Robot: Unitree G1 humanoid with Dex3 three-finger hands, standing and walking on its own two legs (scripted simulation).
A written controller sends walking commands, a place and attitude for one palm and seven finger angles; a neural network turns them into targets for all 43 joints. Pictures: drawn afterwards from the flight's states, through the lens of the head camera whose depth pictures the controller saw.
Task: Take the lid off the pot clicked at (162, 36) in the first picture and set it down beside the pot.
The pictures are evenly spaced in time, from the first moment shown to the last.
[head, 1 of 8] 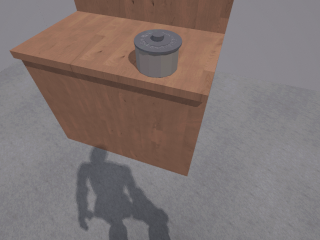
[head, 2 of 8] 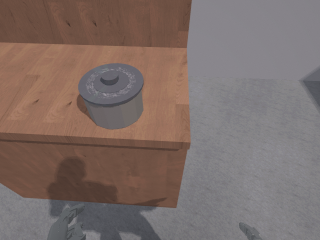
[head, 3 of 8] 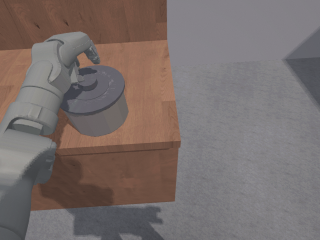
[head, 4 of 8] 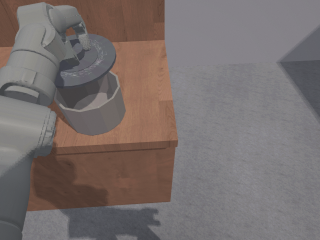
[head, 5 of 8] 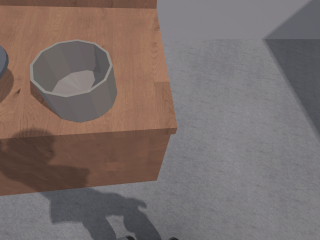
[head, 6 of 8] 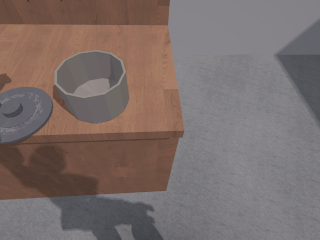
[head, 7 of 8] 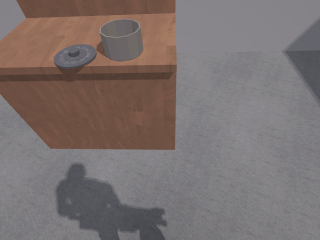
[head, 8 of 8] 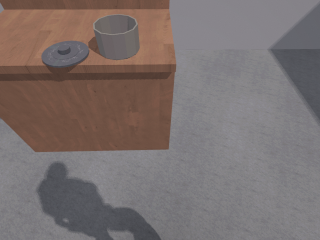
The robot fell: no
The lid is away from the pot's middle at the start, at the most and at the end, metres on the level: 0.00 0.24 0.23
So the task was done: yes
